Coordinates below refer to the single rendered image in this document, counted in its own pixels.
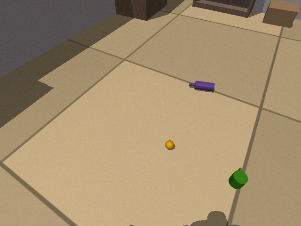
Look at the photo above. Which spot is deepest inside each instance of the bookshelf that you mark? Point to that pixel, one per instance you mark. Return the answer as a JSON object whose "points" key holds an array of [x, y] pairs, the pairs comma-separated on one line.
{"points": [[234, 7]]}

